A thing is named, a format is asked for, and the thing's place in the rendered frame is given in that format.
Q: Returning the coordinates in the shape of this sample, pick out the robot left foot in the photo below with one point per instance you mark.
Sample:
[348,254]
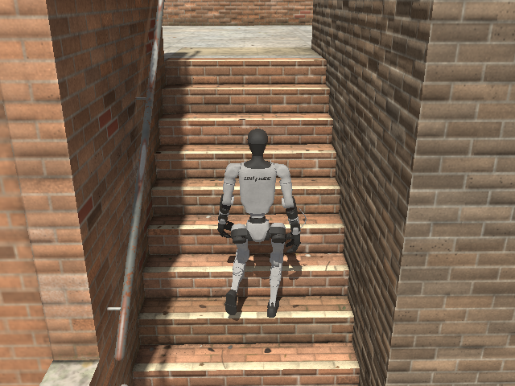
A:
[231,302]

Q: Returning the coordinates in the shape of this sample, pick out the right robot forearm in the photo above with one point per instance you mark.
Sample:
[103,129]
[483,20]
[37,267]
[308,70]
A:
[293,218]

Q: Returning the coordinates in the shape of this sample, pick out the robot left upper arm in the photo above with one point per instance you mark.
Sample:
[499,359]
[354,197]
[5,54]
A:
[231,172]

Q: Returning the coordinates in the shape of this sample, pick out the left robot forearm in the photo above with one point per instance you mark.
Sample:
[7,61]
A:
[223,212]

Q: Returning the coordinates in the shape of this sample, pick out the robot head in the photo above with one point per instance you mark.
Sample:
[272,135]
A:
[257,140]

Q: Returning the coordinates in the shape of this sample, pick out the robot left hand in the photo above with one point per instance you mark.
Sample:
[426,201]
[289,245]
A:
[226,226]

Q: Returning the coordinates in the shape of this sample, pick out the robot right hand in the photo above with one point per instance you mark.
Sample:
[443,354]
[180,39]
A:
[295,241]

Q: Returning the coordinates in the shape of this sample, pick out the robot right upper arm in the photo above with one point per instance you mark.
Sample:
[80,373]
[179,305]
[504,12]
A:
[283,172]

